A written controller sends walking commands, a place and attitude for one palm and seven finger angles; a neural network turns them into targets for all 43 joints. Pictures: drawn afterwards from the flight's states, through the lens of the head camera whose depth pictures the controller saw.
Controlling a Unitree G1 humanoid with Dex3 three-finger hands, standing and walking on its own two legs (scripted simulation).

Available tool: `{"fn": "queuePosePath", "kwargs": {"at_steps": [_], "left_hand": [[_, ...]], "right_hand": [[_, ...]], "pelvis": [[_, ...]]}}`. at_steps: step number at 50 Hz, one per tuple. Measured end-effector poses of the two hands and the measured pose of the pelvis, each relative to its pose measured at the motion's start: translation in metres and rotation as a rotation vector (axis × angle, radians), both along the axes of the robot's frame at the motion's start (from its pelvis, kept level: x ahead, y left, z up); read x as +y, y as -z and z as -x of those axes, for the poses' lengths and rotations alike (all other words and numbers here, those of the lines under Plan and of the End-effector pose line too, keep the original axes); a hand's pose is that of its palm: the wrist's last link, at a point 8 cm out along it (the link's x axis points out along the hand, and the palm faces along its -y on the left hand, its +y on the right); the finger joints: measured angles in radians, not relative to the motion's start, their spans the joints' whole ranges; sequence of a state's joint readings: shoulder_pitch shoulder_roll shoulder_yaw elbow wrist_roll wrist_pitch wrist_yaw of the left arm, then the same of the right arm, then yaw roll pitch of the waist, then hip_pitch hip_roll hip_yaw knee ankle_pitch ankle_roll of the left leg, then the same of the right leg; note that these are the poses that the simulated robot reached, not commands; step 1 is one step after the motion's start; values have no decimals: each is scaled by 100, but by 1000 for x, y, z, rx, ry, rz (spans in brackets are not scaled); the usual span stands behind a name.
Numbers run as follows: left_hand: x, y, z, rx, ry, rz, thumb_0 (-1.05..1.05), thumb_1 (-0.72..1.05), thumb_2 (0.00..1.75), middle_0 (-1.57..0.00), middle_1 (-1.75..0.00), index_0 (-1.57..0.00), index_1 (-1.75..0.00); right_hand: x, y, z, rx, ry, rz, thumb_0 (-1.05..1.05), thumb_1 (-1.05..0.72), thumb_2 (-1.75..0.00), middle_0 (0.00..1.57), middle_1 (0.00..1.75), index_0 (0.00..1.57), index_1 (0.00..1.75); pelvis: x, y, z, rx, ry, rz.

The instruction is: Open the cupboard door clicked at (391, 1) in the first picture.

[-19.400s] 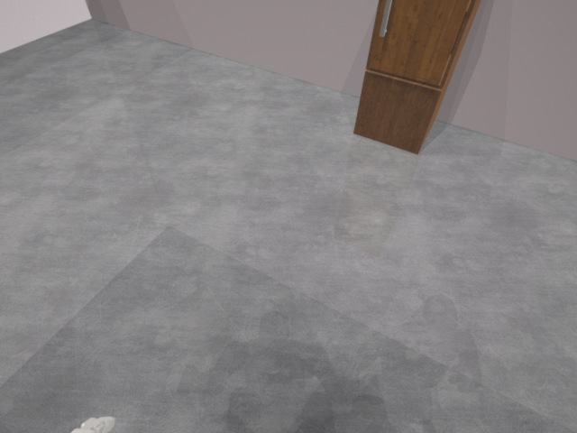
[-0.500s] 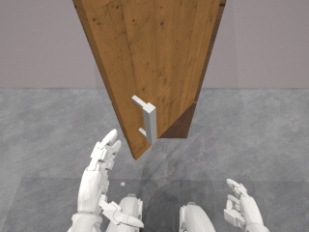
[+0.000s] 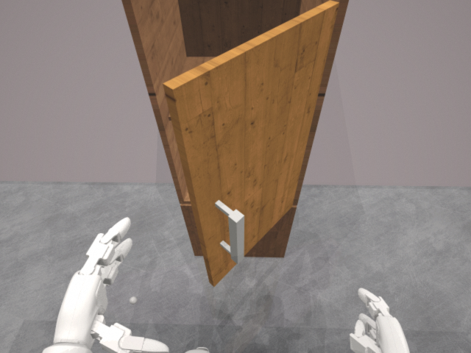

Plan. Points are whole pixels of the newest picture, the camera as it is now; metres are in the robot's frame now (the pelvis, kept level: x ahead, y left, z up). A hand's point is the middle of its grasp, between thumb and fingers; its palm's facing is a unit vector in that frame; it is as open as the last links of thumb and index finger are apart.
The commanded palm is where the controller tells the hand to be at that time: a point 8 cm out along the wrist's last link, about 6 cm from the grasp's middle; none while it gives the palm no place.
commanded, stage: draw the hand back to the body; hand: left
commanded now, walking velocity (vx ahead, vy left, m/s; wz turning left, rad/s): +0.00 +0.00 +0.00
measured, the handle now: (229, 233) +0.35 +0.04 -0.03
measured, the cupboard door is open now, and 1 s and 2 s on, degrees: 48 48 48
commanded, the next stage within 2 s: step back with the hand held close in 0.98 s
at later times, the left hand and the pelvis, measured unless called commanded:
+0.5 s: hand (21, 244) +0.20 +0.26 +0.19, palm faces +0.37 -0.84 -0.41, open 10.3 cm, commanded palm +0.16 +0.31 +0.22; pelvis +0.02 +0.02 +0.06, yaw -1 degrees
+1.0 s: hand out of the picture +0.21 +0.27 +0.22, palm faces +0.43 -0.81 -0.40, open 7.5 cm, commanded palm +0.16 +0.31 +0.23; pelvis +0.02 +0.01 +0.06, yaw -1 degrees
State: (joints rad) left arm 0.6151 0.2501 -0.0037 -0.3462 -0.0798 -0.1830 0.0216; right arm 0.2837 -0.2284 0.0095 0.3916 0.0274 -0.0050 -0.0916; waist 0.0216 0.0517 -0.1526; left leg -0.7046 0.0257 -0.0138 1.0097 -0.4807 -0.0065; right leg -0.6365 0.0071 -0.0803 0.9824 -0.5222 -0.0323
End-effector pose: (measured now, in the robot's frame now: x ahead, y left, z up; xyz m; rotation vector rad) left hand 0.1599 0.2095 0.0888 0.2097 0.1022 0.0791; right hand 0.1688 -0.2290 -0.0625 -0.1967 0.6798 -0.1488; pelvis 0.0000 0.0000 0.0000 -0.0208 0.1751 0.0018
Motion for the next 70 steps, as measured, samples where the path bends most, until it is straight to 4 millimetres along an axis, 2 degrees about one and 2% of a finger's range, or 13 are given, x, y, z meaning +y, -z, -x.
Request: {"fn": "queuePosePath", "kwargs": {"at_steps": [4,9,22,33,43,55,61,70], "left_hand": [[13,-16,4,74,-54,-84,-1,-29,39,-16,-30,-16,-30],[35,-38,4,70,-126,-143,0,-13,46,-16,-30,-17,-30],[77,-105,-3,-113,-241,-230,0,32,65,-18,-30,-19,-30],[110,-155,-5,-281,-341,-312,1,69,81,-20,-30,-20,-30],[101,-140,-7,-226,-316,-257,2,86,88,-20,-30,-21,-30],[97,-148,-3,-251,-320,-276,2,89,89,-21,-30,-21,-30],[100,-151,-8,-261,-303,-320,2,89,89,-21,-30,-21,-30],[97,-147,-9,-211,-199,-368,2,89,89,-21,-30,-21,-30]], "right_hand": [[8,-14,-3,-9,11,-2,2,-91,-90,20,30,20,30],[19,-26,-8,-22,-9,-4,2,-90,-90,20,30,20,30],[39,-44,-23,-55,-75,-26,2,-90,-89,20,30,20,30],[36,-51,-28,-43,-94,-12,2,-90,-89,21,30,20,30],[24,-52,-20,-16,-72,5,2,-90,-89,20,30,20,30],[20,-51,-15,-17,-64,-6,2,-90,-90,20,30,20,30],[14,-50,-12,11,-48,2,2,-90,-89,21,30,20,30],[0,-51,10,60,51,29,2,-90,-89,20,30,20,30]], "pelvis": [[5,-16,-6,-42,6,-3],[10,-30,-11,-90,6,-4],[20,-52,-18,-186,11,-7],[21,-61,-18,-227,19,-8],[19,-64,-16,-238,26,-9],[13,-65,-13,-250,28,-8],[12,-66,-9,-211,25,1],[20,-65,4,-171,48,-2]]}}
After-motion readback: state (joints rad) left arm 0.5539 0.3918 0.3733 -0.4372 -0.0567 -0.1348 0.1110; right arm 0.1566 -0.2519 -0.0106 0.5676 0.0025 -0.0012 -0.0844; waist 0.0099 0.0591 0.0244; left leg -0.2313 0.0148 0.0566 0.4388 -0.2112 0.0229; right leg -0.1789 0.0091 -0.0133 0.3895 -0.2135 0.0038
